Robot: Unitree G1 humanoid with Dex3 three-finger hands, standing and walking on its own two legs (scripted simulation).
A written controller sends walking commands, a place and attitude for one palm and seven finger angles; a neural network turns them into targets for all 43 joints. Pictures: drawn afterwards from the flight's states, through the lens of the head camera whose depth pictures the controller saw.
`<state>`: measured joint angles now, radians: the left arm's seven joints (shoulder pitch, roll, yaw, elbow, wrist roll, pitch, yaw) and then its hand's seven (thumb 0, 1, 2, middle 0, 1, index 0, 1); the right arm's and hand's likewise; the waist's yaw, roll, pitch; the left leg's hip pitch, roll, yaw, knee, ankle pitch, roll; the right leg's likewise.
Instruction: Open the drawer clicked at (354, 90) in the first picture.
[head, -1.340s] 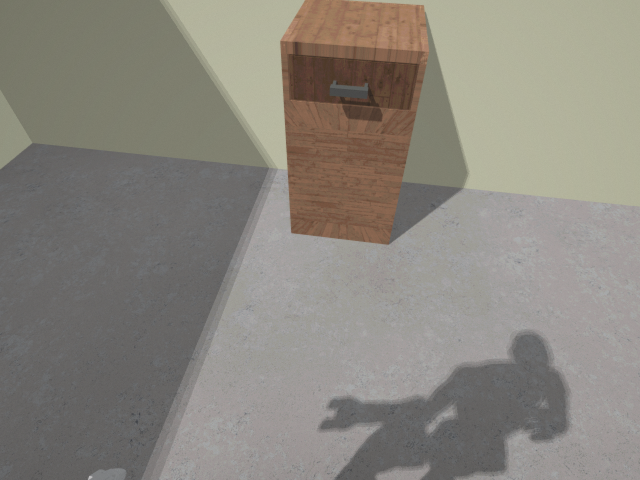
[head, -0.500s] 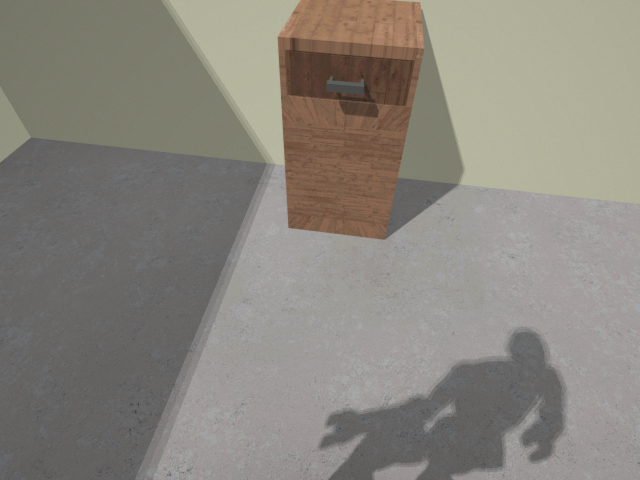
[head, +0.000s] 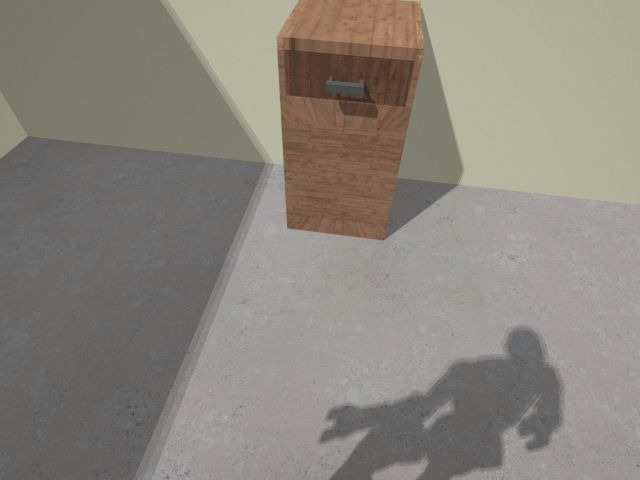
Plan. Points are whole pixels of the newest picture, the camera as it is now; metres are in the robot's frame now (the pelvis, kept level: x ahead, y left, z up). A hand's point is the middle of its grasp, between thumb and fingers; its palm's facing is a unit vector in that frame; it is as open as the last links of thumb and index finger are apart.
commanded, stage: look at it before walking up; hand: left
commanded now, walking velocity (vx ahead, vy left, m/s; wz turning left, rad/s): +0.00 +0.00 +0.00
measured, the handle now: (345, 84) +1.21 +0.00 -0.07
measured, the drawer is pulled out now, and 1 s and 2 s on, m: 0.00 0.00 0.00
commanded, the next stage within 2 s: walk to a spot facing it in 0.10 s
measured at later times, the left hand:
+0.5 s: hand out of the picture +0.05 +0.19 -0.18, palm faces -0.09 -0.97 -0.22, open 7.4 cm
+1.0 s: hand (216, 470) +0.18 +0.17 -0.20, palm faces -0.16 -0.98 -0.15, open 7.4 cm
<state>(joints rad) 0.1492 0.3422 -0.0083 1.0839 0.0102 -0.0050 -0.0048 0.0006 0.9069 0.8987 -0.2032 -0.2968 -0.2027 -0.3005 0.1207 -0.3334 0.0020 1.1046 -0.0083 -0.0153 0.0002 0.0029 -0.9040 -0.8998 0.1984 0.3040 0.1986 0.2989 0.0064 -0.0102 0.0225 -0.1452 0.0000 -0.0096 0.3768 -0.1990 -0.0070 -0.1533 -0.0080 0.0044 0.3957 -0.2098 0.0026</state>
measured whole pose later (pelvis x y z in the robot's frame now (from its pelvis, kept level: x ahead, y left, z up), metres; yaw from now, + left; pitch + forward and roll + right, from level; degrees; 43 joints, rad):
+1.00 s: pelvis +0.23 -0.01 -0.03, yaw -18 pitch -1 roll -1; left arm 0.48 0.15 0.06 1.12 0.01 -0.04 0.00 0.00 0.91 0.90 -0.20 -0.30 -0.20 -0.30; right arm 0.09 -0.15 -0.04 0.95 -0.03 -0.08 0.01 0.00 -0.91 -0.90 0.20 0.30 0.20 0.30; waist 0.06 -0.02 0.05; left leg -0.44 0.08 0.12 0.64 -0.17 0.03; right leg -0.09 0.03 0.07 0.76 -0.51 -0.03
